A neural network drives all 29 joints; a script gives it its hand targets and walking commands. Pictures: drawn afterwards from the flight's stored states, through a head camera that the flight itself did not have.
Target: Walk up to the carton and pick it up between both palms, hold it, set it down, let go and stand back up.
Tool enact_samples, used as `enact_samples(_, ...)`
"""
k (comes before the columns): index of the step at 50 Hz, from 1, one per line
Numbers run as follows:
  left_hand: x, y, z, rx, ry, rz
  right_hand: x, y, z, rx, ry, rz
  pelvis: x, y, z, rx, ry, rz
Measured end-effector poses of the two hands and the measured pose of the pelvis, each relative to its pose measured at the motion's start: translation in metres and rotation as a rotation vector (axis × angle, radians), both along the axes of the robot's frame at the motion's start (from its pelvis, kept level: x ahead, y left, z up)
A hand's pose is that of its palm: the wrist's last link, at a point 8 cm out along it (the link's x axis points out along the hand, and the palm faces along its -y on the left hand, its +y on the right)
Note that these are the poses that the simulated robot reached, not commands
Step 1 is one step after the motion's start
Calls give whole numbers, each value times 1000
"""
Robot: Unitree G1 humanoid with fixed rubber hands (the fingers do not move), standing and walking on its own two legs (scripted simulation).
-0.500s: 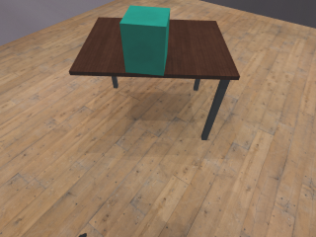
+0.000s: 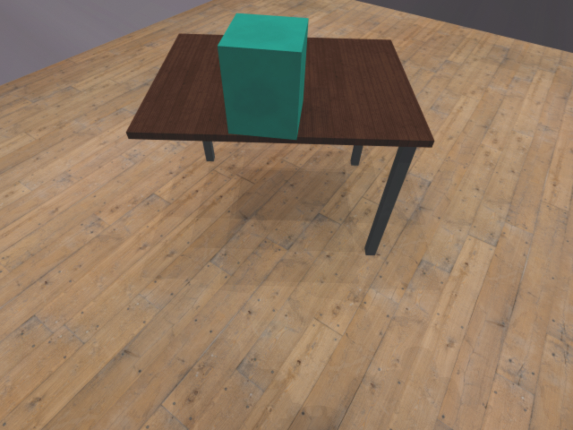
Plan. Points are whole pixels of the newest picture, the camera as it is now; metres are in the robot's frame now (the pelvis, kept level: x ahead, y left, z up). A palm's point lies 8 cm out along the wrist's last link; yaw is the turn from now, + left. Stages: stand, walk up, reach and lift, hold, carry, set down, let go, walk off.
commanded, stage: stand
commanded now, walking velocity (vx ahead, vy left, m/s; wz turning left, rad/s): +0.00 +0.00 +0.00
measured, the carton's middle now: (267, 77) +0.98 +0.08 -0.01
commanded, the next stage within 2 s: none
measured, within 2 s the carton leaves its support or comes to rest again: neither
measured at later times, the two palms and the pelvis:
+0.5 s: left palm out of the picture -0.02 +0.21 -0.15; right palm out of the picture -0.02 -0.21 -0.14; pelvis +0.00 +0.00 +0.00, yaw +0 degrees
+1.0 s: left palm out of the picture -0.04 +0.20 -0.15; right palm out of the picture -0.04 -0.20 -0.14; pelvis -0.01 +0.00 +0.00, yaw +0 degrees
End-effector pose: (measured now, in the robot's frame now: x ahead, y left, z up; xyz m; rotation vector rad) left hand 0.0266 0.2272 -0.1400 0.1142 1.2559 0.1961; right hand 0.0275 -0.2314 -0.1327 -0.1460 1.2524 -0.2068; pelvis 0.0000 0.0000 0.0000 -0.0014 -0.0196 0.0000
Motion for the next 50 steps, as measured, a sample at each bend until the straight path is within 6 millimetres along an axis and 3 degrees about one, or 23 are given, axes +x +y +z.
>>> enact_samples(22,-42,-17,-7,-43,140,21,-45,18,-7,42,142,-31,-3,1,3,0,-12,-1)
enact_samples(50,-63,-25,-9,-60,197,15,-67,27,-9,60,200,-33,-7,1,3,0,-6,-2)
